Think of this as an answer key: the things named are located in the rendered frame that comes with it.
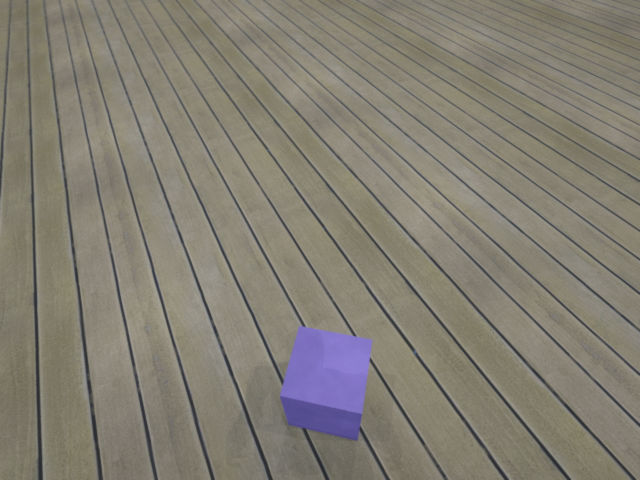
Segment carton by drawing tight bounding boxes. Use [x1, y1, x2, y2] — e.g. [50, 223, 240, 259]
[280, 326, 372, 441]

